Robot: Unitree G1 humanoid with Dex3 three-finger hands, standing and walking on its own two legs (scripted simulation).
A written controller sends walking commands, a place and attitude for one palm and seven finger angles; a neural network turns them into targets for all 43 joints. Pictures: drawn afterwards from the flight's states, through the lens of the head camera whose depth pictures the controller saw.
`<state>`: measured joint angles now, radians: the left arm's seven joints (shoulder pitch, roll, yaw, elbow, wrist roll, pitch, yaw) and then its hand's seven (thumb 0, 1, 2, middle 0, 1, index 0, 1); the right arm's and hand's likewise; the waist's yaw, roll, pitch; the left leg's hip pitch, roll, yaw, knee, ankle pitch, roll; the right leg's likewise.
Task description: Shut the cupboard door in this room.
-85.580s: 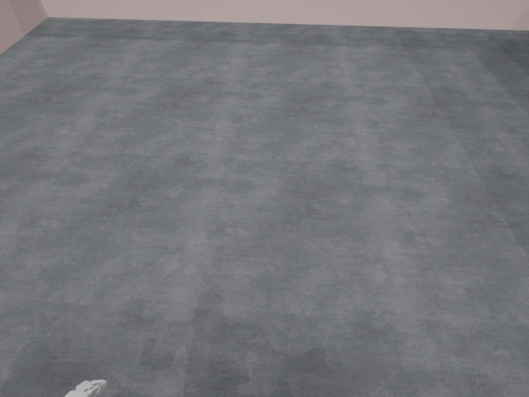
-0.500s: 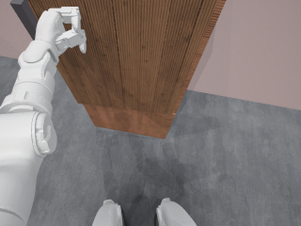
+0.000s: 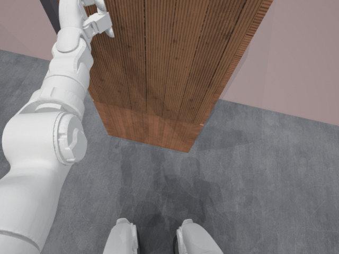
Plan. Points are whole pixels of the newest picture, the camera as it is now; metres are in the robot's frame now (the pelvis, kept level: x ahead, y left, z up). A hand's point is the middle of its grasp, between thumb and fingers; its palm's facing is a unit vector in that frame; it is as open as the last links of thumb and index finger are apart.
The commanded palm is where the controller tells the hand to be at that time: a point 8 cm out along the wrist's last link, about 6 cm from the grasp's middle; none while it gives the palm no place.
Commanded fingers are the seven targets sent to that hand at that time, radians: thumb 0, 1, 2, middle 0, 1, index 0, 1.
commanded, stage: pull the fist back off the door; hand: left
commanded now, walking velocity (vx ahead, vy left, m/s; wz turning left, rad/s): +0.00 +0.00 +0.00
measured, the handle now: (58, 6) +0.62 +0.17 +0.14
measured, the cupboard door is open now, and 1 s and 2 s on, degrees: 0 0 0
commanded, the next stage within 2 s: draw the hand back to the body in 0.74 s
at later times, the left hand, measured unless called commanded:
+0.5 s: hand (116, 36) +0.53 +0.06 +0.15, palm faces +0.12 -0.99 +0.00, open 3.1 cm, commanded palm +0.48 +0.10 +0.15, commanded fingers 0.00 0.90 0.90 -1.30 -1.50 -1.30 -1.50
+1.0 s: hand (117, 49) +0.48 +0.06 +0.16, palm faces +0.12 -0.99 +0.01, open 3.1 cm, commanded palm +0.42 +0.12 +0.16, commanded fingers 0.00 0.90 0.90 -1.30 -1.50 -1.30 -1.50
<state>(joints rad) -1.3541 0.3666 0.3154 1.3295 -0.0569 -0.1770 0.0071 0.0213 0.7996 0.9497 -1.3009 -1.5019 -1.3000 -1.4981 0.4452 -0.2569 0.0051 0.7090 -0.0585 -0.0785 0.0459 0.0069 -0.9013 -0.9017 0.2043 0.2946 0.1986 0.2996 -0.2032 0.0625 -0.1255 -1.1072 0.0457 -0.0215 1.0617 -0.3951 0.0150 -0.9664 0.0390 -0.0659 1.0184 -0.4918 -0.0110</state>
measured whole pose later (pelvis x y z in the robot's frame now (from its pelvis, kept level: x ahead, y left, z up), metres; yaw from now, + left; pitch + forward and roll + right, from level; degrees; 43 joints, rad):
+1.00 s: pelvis +0.01 -0.02 +0.04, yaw +0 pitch +12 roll +1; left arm -0.78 0.11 0.21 0.96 -0.05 -0.35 0.18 0.02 0.90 0.90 -1.30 -1.50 -1.30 -1.50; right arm 0.32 -0.22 -0.02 0.65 -0.01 0.01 0.05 0.01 -0.90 -0.90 0.20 0.29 0.20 0.30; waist -0.09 0.05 -0.12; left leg -0.68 0.04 0.04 0.80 -0.33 -0.01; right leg -0.60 0.03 0.00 0.84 -0.45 -0.04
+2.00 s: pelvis +0.03 +0.00 +0.08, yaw +0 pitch -3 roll +0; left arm 0.40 0.33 0.28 -0.32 -0.08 -0.04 0.08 0.02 0.89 0.90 -0.53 -0.65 -0.53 -0.64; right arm 0.19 -0.22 0.04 0.61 0.02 -0.01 -0.07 0.02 -0.90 -0.90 0.21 0.29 0.20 0.30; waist 0.06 0.08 -0.01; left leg -0.15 0.00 0.04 0.42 -0.21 0.02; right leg -0.04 0.00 0.00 0.39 -0.29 0.00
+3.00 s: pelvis +0.00 +0.02 +0.08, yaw -1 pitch +1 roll -1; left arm 0.54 0.43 0.39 -0.44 -0.08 -0.13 0.12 0.02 0.89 0.90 -0.21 -0.30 -0.21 -0.30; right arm 0.18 -0.24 -0.01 0.54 0.03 0.04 -0.09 0.02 -0.90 -0.90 0.20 0.29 0.20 0.30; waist 0.01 0.04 -0.01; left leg -0.32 0.00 0.08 0.49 -0.18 0.05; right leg -0.23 -0.01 0.03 0.47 -0.26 0.03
